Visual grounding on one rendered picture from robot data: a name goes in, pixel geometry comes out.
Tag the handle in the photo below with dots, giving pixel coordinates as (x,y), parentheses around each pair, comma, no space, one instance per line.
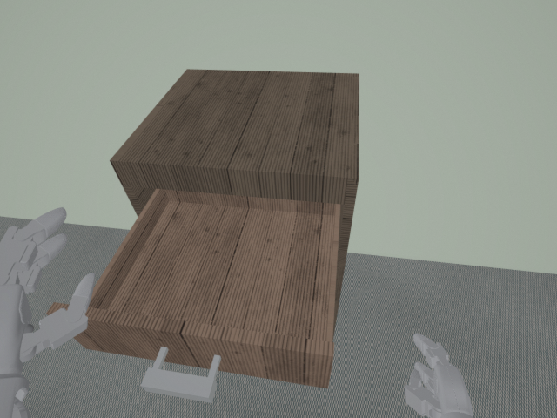
(188,386)

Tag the cabinet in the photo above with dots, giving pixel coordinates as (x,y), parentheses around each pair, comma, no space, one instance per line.
(266,134)

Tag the left robot forearm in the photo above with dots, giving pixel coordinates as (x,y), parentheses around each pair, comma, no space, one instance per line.
(13,389)

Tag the robot left hand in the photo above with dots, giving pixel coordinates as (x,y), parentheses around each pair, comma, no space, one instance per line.
(21,261)

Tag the robot right hand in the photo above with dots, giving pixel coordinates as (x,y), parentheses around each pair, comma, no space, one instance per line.
(445,390)

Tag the drawer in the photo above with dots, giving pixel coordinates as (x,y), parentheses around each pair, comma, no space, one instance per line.
(250,279)

